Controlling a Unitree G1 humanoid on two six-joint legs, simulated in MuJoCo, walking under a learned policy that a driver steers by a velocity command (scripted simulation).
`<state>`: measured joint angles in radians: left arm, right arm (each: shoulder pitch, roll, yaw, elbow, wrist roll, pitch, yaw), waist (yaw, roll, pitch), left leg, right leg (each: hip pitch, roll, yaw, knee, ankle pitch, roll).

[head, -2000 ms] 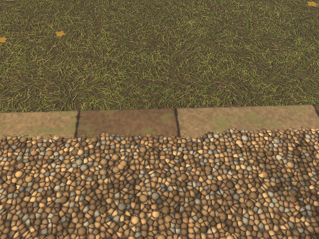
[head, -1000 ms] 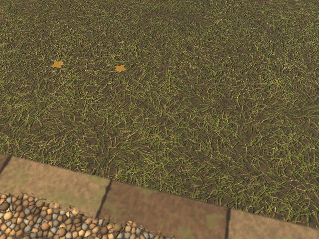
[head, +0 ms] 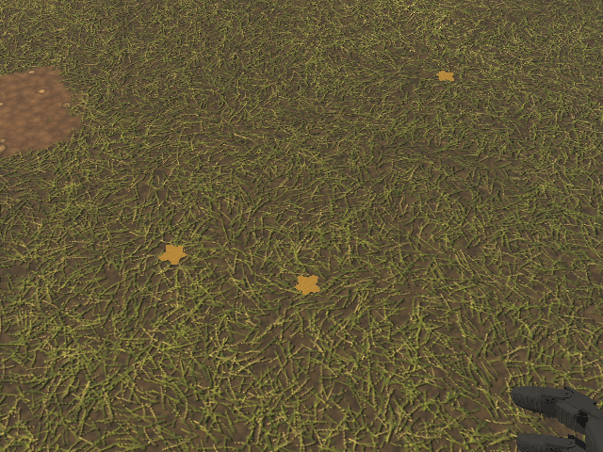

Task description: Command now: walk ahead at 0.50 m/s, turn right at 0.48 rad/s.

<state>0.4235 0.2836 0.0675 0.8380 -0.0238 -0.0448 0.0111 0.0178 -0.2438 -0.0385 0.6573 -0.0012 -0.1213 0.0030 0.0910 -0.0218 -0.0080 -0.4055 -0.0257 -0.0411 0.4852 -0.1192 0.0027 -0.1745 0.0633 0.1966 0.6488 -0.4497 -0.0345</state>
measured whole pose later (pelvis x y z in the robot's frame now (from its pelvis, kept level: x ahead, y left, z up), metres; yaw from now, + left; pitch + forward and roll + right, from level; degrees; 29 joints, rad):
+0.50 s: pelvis +0.21 -0.05 -0.01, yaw -18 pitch +3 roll +2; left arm 0.08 0.31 0.07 0.59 0.01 -0.02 -0.04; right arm 0.24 -0.31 -0.06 0.79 0.00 -0.06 -0.01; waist -0.05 -0.02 0.08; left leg -0.29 0.03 0.04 1.09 -0.58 -0.05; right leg -0.54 0.04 0.00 0.61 -0.13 -0.08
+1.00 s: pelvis +0.32 -0.05 +0.01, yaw -34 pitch +2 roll -1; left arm 0.21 0.31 0.07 0.61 -0.01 0.02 0.01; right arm 0.26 -0.28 -0.06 0.74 -0.02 -0.05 -0.01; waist -0.02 -0.03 -0.04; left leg -0.29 0.00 -0.05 0.52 -0.28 0.01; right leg -0.53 0.13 0.13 0.92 -0.39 -0.02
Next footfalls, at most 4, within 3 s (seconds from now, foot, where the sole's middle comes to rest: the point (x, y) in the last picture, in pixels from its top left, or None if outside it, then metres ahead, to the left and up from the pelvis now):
0.44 right None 0.34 -0.17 -0.77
0.90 left None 0.42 0.03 -0.77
1.32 right None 0.40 -0.30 -0.77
1.80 left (471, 335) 0.81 -0.32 -0.77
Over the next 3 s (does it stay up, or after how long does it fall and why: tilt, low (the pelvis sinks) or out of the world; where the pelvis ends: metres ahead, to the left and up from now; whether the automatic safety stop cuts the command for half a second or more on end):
stays up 0.87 -0.46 0.01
